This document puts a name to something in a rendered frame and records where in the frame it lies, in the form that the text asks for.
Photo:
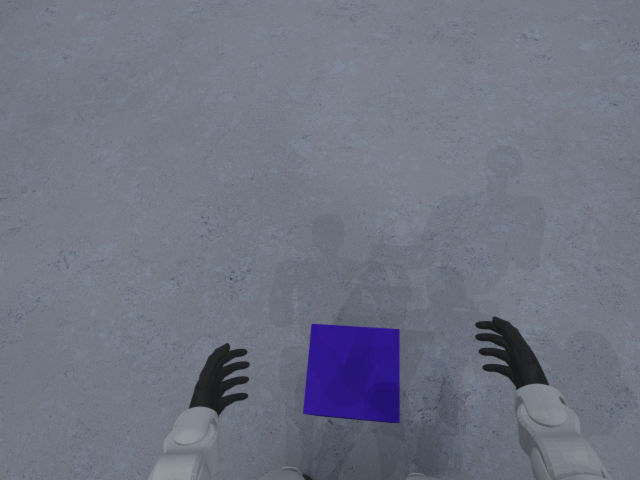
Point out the left robot hand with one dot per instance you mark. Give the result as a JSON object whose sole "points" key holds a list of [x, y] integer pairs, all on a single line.
{"points": [[210, 387]]}

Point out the right robot forearm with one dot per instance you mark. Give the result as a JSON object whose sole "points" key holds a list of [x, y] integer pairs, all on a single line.
{"points": [[549, 433]]}

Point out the carton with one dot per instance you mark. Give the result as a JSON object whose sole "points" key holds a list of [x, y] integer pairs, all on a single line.
{"points": [[353, 373]]}

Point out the right robot hand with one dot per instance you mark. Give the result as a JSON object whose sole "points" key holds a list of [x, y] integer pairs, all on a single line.
{"points": [[524, 368]]}

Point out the left robot forearm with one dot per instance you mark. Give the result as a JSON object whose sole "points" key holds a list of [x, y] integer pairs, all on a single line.
{"points": [[191, 449]]}

